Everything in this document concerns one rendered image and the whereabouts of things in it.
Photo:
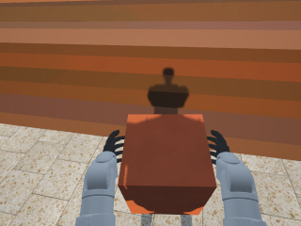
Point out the left robot forearm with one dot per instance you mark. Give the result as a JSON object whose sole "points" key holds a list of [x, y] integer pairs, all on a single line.
{"points": [[97, 204]]}

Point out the right robot hand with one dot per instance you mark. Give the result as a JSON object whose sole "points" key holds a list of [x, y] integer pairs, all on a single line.
{"points": [[220, 147]]}

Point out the carton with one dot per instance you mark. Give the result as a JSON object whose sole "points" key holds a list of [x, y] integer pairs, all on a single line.
{"points": [[166, 166]]}

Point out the right robot forearm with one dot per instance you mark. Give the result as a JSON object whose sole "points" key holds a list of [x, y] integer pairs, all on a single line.
{"points": [[238, 191]]}

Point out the left robot hand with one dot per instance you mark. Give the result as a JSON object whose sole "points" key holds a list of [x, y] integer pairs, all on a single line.
{"points": [[110, 145]]}

